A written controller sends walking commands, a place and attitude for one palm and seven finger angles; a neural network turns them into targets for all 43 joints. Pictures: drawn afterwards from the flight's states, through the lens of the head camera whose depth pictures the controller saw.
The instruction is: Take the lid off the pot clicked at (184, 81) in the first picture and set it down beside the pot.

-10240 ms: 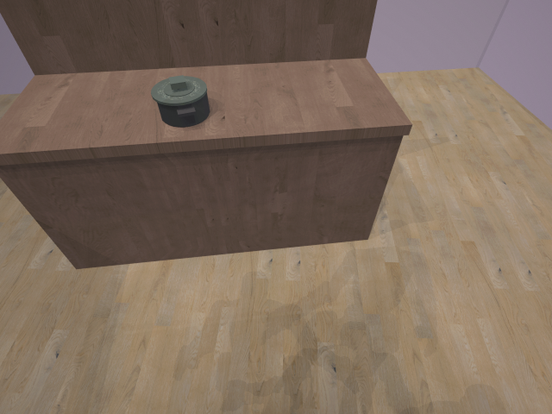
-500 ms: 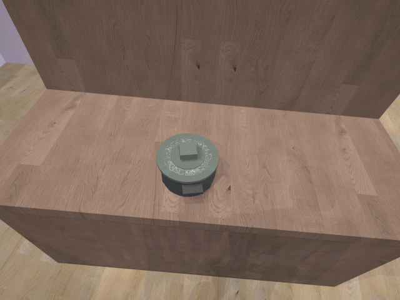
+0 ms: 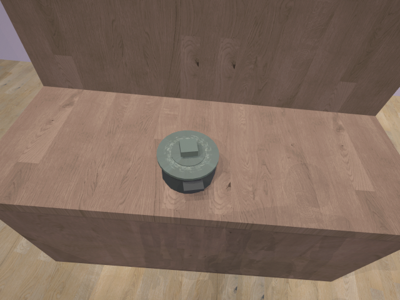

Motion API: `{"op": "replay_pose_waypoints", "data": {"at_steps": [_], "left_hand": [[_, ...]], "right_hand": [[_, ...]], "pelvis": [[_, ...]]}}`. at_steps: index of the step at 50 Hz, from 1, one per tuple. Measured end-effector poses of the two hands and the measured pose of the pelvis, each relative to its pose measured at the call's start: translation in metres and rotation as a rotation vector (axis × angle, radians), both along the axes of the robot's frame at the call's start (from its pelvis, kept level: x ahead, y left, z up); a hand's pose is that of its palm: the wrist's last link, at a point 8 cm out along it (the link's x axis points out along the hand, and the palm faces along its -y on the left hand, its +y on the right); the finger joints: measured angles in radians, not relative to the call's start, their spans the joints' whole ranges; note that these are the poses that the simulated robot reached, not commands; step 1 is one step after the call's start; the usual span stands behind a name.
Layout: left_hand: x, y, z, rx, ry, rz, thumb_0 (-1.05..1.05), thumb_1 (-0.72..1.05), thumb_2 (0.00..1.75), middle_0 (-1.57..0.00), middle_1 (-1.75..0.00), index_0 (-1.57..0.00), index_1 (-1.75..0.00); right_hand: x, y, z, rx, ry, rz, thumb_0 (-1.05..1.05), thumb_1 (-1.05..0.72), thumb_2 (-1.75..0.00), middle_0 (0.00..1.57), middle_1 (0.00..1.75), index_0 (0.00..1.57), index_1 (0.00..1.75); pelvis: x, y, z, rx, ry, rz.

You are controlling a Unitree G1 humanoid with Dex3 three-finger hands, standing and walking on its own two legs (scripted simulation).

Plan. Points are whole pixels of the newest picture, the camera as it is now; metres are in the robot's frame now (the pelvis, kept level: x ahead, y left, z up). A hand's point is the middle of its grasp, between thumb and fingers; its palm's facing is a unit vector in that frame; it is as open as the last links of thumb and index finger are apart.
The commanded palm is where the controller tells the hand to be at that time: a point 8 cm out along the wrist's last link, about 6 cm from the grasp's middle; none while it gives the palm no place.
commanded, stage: shuffle to correct the standing spot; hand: left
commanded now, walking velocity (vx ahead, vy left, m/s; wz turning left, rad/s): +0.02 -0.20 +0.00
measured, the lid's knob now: (188, 147) +0.48 +0.06 -0.01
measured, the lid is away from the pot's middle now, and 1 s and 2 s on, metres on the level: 0.00 0.00 0.00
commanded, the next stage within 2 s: come to a stop and stand still in 0.24 s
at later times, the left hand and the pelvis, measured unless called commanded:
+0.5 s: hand out of the picture -0.01 +0.09 -0.18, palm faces +0.03 -0.99 -0.14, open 7.3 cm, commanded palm none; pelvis +0.01 -0.06 +0.00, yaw +0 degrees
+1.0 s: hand out of the picture +0.01 +0.16 -0.18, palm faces +0.00 -0.98 -0.21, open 7.3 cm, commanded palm none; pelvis -0.01 -0.02 -0.01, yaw -1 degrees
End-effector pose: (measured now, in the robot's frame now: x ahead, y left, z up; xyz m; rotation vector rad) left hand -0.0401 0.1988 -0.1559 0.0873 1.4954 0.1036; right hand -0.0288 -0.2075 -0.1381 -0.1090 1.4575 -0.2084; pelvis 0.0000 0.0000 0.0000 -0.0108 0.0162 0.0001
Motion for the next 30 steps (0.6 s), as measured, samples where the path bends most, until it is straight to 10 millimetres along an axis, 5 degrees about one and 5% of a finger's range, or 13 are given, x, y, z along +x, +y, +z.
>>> {"op": "replay_pose_waypoints", "data": {"at_steps": [13, 21, 30], "left_hand": [[0.005, -0.018, 0.003, 0.03, -0.001, -0.007, 0.0, 0.91, 0.9, -0.2, -0.3, -0.2, -0.3], [0.017, -0.045, 0.0, 0.028, -0.033, 0.003, 0.0, 0.91, 0.9, -0.2, -0.3, -0.2, -0.3], [0.026, -0.069, 0.005, 0.012, -0.063, 0.015, 0.01, 0.93, 0.9, -0.2, -0.3, -0.2, -0.3]], "right_hand": [[0.004, -0.034, -0.006, -0.003, 0.001, -0.012, 0.01, -0.91, -0.9, 0.2, 0.3, 0.2, 0.3], [0.019, -0.063, -0.009, -0.014, -0.021, 0.002, 0.01, -0.91, -0.9, 0.2, 0.3, 0.2, 0.3], [0.04, -0.075, -0.006, -0.014, -0.037, 0.036, 0.02, -0.93, -0.9, 0.2, 0.3, 0.2, 0.3]], "pelvis": [[-0.002, -0.028, -0.003, -0.004, 0.02, 0.001], [0.005, -0.052, -0.006, -0.006, 0.016, 0.006], [0.016, -0.063, -0.001, 0.008, -0.002, 0.004]]}}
